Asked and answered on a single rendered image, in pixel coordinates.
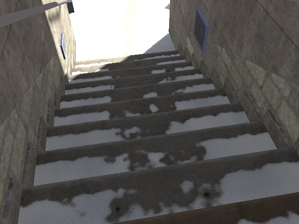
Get stairs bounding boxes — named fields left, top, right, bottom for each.
left=18, top=50, right=299, bottom=224

